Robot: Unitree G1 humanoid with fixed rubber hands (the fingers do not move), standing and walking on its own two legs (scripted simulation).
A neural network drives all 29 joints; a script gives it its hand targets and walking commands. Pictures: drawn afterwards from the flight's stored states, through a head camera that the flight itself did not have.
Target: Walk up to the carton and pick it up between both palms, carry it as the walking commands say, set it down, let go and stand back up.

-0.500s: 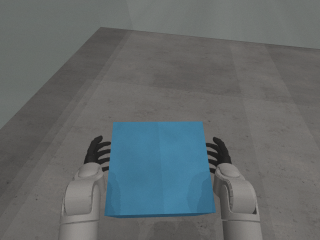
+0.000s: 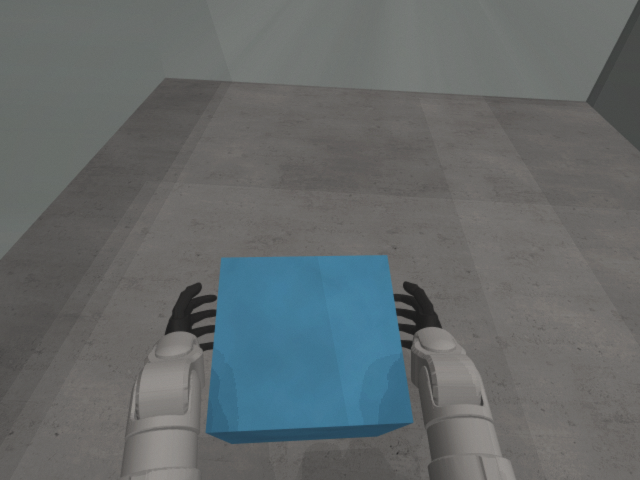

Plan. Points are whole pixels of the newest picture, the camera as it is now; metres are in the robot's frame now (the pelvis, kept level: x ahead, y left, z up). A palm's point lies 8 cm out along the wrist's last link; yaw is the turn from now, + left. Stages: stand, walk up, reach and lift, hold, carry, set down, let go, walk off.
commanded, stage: hold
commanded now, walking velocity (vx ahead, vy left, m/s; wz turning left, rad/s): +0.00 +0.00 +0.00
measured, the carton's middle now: (305, 354) +0.30 +0.03 -0.04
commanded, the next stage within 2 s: set down in 0.08 s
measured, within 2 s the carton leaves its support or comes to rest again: neither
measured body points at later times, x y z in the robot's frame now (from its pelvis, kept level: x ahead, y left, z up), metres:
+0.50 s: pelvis -0.01 +0.01 -0.01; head -0.02 +0.01 +0.44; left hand +0.29 +0.19 +0.00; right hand +0.32 -0.13 +0.00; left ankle +0.03 +0.11 -0.74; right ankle +0.01 -0.10 -0.74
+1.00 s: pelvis -0.02 +0.00 -0.04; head +0.11 +0.01 +0.39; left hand +0.31 +0.20 -0.10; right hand +0.34 -0.12 -0.09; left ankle +0.03 +0.11 -0.74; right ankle +0.01 -0.10 -0.74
